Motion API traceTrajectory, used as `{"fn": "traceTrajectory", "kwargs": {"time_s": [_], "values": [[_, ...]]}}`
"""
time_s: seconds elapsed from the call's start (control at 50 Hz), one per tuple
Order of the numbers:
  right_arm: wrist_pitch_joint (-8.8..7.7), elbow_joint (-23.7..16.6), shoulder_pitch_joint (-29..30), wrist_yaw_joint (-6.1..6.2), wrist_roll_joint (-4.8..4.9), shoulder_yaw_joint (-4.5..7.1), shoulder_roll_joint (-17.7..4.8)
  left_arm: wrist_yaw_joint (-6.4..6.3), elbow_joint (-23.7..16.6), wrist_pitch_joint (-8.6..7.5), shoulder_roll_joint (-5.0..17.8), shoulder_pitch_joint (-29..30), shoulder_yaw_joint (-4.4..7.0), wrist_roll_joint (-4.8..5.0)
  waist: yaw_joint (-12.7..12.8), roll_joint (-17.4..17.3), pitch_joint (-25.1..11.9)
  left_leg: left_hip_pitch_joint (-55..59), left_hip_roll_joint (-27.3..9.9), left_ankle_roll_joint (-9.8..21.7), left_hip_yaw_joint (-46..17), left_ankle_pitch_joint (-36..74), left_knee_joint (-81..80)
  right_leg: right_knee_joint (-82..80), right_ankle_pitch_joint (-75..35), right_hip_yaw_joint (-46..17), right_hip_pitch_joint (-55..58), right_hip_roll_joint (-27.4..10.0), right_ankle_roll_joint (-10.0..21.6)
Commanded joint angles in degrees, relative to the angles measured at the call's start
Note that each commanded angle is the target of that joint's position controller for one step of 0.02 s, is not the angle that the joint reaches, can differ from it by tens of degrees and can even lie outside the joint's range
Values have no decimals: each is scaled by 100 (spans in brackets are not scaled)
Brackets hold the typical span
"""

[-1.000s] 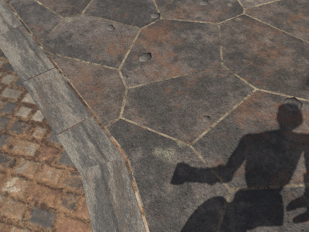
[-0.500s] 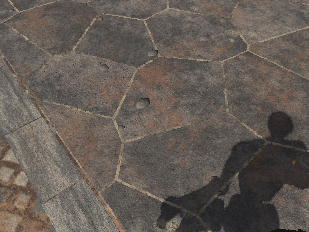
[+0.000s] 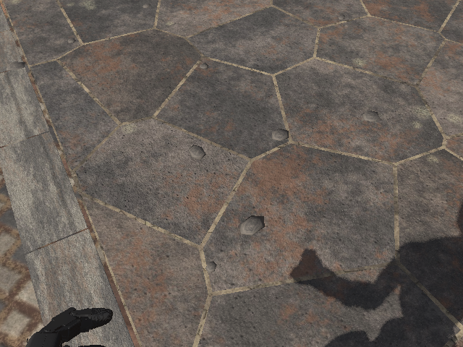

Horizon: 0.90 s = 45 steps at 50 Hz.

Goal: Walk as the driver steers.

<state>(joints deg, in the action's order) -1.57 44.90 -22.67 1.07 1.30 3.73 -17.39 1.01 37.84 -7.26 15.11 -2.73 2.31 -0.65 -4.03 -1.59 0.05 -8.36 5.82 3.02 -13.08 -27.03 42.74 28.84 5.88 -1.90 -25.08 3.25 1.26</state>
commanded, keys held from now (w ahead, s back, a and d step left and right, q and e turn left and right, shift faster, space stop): w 0.22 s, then no key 0.10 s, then e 0.64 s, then no key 0.04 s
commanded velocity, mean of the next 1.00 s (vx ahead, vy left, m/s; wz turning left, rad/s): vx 0.22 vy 0.00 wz -0.19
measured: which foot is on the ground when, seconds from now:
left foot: up 0.00-0.40, down 0.42-0.82, up 0.84-1.00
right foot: down 0.00-0.44, up 0.46-0.80, down 0.82-1.00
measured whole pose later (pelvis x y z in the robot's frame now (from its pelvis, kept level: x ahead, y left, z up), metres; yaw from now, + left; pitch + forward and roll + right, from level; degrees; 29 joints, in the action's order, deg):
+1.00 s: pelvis +0.28 -0.01 +0.02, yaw -16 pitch +2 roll +3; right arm 1.5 46.3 -4.4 2.3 -0.3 5.3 -18.3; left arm -1.3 39.1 1.0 17.0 -13.5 3.7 -0.3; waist 0.9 -2.0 2.5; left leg -31.6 0.2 -2.8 -0.6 -22.8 61.7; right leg 28.4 12.1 -2.5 -17.9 0.9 3.1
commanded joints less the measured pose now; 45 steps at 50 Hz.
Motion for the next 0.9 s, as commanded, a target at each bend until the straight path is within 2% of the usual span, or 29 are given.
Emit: {"fn": "traceTrajectory", "kwargs": {"time_s": [0.02, 0.04, 0.06, 0.08, 0.1, 0.14, 0.2, 0.22, 0.26, 0.34, 0.38, 0.4, 0.42, 0.44, 0.46, 0.48, 0.5, 0.52, 0.54, 0.56, 0.62, 0.7, 0.76, 0.8, 0.82, 0.84, 0.86, 0.88, 0.9], "values": [[-183, -460, -221, -29, 71, 45, -675, -4, 170, 39, 939, -1811, 369, 145, 858, 1111, -974, -3538, -401, -153, 117, -292, 2952, -1172, 2168, -3922, 3931, -2431, 1422], [-183, -560, 314, -34, 27, 60, -726, -11, 125, 80, 789, -1498, 309, 100, 831, 630, -404, -3536, -601, -160, 341, 152, 2944, -1266, 1878, -3148, 3211, -2181, 1235], [-208, -661, 649, -49, -48, 58, -661, -2, 152, 105, 696, -1286, 263, 61, 733, 446, 8, -3492, -750, -168, 480, 452, 2648, -1438, 1275, -2623, 2572, -1949, 1190], [-218, -679, 725, -69, -90, 73, -602, -2, 170, 101, 590, -1170, 213, 18, 593, 503, 111, -3293, -934, -168, 542, 685, 2353, -1564, 765, -2238, 2202, -1758, 1128], [-218, -669, 658, -93, -76, 56, -499, 5, 193, 96, 559, -1114, 193, 0, 487, 645, 106, -3054, -1022, -186, 629, 800, 2136, -1679, 423, -1975, 1950, -1614, 1101], [-208, -669, 652, -121, -81, 0, -304, 14, 280, 74, 620, -1158, 207, 64, 430, 747, 45, -2917, -1096, -254, 816, 942, 1703, -1850, -117, -1578, 1756, -1516, 1184], [-245, -837, 1200, -144, -136, -98, -142, -18, 415, 89, 904, -1285, 276, 110, 552, 594, 103, -2903, -1174, -345, 971, 1692, 644, -2030, -650, -1101, 1673, -1473, 1223], [-264, -873, 1388, -160, -132, -123, -105, -27, 458, 108, 954, -1340, 283, 123, 614, 571, 113, -2798, -1148, -353, 1023, 2029, 260, -2047, -743, -926, 1649, -1411, 1172], [-306, -933, 1728, -191, -139, -149, -64, -51, 570, 169, 1000, -1449, 272, 136, 710, 557, 168, -2366, -960, -382, 1185, 2638, -475, -1884, -1702, -519, 1529, -1246, 1021], [-359, -1075, 2131, -278, -129, -97, -180, -81, 848, 308, 1021, -1886, 241, 177, 791, 658, -15, -1824, -663, -253, 1159, 3048, -1170, -1291, -2342, -494, 1926, -1314, 772], [-384, -1003, 1835, -279, -191, -15, -339, -117, 876, 377, 1069, -1774, 243, 200, 496, 677, -162, -1242, -566, -98, 1110, 3088, -1618, -763, -2415, -674, 2031, -1287, 584], [-399, -862, 1418, -244, -253, 51, -485, -133, 850, 384, 1047, -1707, 228, 199, 266, 612, -376, -512, -559, 30, 1168, 3551, -1900, -299, -2559, -643, 1891, -1095, 434], [-414, -802, 966, -179, -332, 141, -846, -135, 752, 347, 879, -1737, 162, 101, 104, 271, -870, 611, -1161, 257, 770, 5443, -1693, 553, -1728, -495, 1370, -753, 185], [-323, -826, 519, -101, -457, 186, -1136, -115, 748, 291, 395, -2351, -3, -4, 115, -862, -1718, 2589, -2694, 1066, -493, 7633, -1111, 2362, 1281, -230, -273, -206, -218], [-177, -802, 339, -110, -308, 159, -928, -124, 825, 321, 509, -2764, -19, 147, 35, -1414, -2653, 2884, -3331, 1608, -1306, 7300, -1198, 3579, 3698, -390, -680, -78, -373], [-71, -815, 504, -115, -215, 112, -734, -141, 820, 412, 1055, -2431, 164, 244, -23, -756, -2232, 2250, -2962, 1409, -972, 6125, -1482, 4076, 3538, -528, -914, -297, -442], [-26, -819, 895, -93, -163, 67, -602, -189, 705, 518, 1020, -2031, 195, 271, 112, -561, -1547, 1615, -2702, 1195, -556, 5176, -1728, 4146, 3201, -328, -1234, -449, -489], [-13, -797, 1267, -92, -154, 16, -456, -252, 714, 662, 906, -1936, 202, 224, 275, -444, -1046, 815, -2497, 1093, -207, 4357, -2053, 3967, 2886, -249, -1161, -608, -571], [-5, -797, 1626, -94, -194, 5, -399, -320, 713, 825, 833, -1989, 224, 189, 477, -567, -750, 29, -2340, 1010, 96, 3537, -2396, 3789, 2581, -223, -790, -725, -634], [-9, -775, 1864, -102, -265, 41, -479, -364, 702, 950, 711, -2088, 216, 167, 614, -748, -539, -667, -2200, 1000, 397, 3106, -2687, 3752, 2282, -52, -364, -685, -684], [-57, -683, 2131, -55, -295, 83, -483, -388, 554, 1056, 590, -2021, 249, 112, 719, -735, -429, -1144, -2182, 1056, 945, 2745, -2935, 3219, 1719, 93, 11, -741, -614], [6, -496, 2092, 53, -214, 159, -663, -250, 242, 1043, 586, -1450, 235, 94, 555, -585, -561, -825, -2385, 1054, 1197, 2642, -2898, 2173, 1182, 169, 310, -856, -403], [100, -364, 2027, 50, -112, 211, -809, -143, 100, 1077, 709, -1337, 290, 104, 546, -564, -512, -567, -2529, 921, 1252, 2393, -2703, 1555, 1239, 322, 546, -791, -219], [165, -279, 2069, 53, -9, 223, -811, -91, 141, 1070, 715, -1528, 339, 82, 703, -437, -475, -608, -2373, 595, 1482, 2006, -2253, 626, 780, 545, 1067, -587, 11], [200, -168, 1863, 49, 6, 193, -641, -106, 176, 1061, 848, -1652, 405, 38, 704, -137, -382, -818, -2117, 264, 1700, 1545, -1726, 123, 450, 393, 1373, -503, 198], [237, -120, 1594, 23, -114, 131, -346, -192, 95, 1039, 1369, -1711, 542, 29, 551, 1242, -194, -1558, -1451, -318, 2340, 605, -244, -806, -861, -1045, 1710, -1407, 610], [231, -426, 1903, 45, -264, 106, -315, -232, -138, 991, 1877, -1546, 598, -24, 524, 2263, 23, -2994, -543, -728, 2123, -1022, 1115, -1077, -1765, -2735, 1901, -2456, 1629], [217, -503, 2320, 84, -252, 172, -502, -187, -140, 852, 1694, -1656, 563, -171, 834, 1605, -313, -3061, -543, -630, 1242, -1074, 1997, -1243, -1188, -2804, 1662, -2422, 1889], [231, -465, 2275, 99, -139, 217, -571, -177, -154, 736, 1551, -1424, 518, -151, 661, 1263, -291, -3080, -654, -509, 1014, -558, 2224, -1251, -729, -2370, 1618, -2133, 1599]]}}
